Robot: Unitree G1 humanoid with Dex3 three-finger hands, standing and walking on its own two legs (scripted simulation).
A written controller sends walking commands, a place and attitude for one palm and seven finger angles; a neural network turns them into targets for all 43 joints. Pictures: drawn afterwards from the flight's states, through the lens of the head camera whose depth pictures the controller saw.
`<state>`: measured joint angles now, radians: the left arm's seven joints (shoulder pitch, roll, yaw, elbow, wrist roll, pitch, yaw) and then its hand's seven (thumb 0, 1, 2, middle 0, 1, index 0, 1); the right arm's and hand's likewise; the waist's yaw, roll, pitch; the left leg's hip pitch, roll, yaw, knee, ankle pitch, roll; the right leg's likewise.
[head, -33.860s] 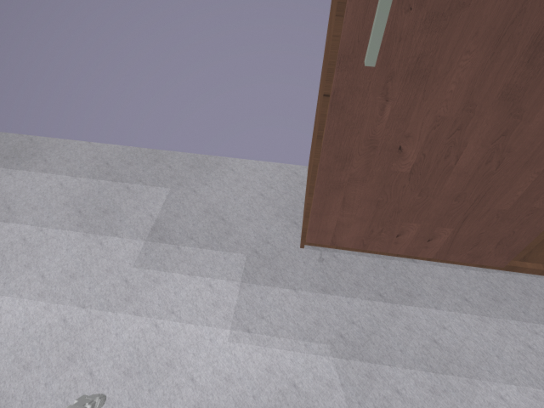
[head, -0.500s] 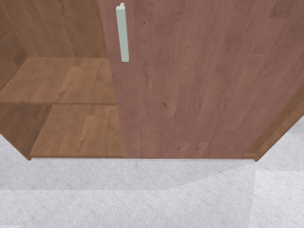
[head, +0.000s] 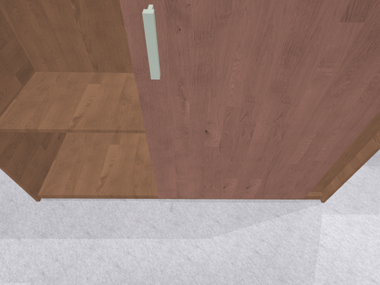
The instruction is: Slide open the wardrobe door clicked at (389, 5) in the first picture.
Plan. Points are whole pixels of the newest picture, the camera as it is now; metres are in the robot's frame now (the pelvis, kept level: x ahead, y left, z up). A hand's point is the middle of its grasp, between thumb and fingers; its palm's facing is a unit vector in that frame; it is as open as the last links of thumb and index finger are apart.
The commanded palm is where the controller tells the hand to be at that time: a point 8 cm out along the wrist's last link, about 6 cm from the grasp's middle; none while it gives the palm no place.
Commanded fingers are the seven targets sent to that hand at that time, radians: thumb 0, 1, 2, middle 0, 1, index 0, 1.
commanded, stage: look to check the result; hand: left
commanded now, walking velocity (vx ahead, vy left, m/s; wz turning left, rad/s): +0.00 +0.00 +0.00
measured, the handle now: (153, 43) +0.63 +0.14 +0.19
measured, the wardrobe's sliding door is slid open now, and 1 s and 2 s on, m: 0.69 0.69 0.69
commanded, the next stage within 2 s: stand and wait in 0.16 s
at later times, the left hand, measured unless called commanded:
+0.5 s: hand out of the picture +0.06 +0.21 -0.16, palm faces +0.00 -0.96 -0.28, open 7.3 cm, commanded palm none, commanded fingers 0.00 0.90 0.90 -0.20 -0.30 -0.20 -0.30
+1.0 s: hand out of the picture +0.07 +0.21 -0.16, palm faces -0.01 -0.95 -0.30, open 7.4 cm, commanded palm none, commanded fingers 0.00 0.90 0.90 -0.20 -0.30 -0.20 -0.30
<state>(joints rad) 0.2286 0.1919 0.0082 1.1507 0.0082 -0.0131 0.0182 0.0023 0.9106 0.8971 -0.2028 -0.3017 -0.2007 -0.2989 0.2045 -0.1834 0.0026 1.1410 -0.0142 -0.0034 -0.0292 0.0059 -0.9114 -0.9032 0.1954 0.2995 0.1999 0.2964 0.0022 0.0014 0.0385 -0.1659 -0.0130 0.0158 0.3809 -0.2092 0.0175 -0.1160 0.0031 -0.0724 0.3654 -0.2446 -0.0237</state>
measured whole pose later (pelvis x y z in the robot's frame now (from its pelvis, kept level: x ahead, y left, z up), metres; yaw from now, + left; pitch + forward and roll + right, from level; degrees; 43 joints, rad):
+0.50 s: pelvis +0.00 -0.01 +0.00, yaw +0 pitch -1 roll +0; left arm 0.15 0.26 0.02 1.14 0.01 -0.02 0.01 0.00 0.91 0.90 -0.20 -0.30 -0.20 -0.30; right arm 0.15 -0.26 0.00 1.14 -0.01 -0.01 -0.02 0.01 -0.91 -0.90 0.20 0.30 0.20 0.30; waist 0.00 0.00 0.04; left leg -0.13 -0.01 0.02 0.34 -0.19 0.01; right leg -0.08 0.01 -0.07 0.33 -0.23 -0.03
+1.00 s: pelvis +0.01 -0.02 +0.00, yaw +0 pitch -1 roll +0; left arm 0.13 0.29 0.01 1.14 0.01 -0.02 0.00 0.00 0.91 0.90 -0.20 -0.30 -0.20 -0.30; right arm 0.12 -0.30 0.00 1.13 -0.01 -0.01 -0.02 0.01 -0.91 -0.90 0.20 0.30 0.20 0.30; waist 0.00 0.00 0.04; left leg -0.11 0.01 0.01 0.31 -0.18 -0.01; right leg -0.07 0.03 -0.07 0.29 -0.22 -0.05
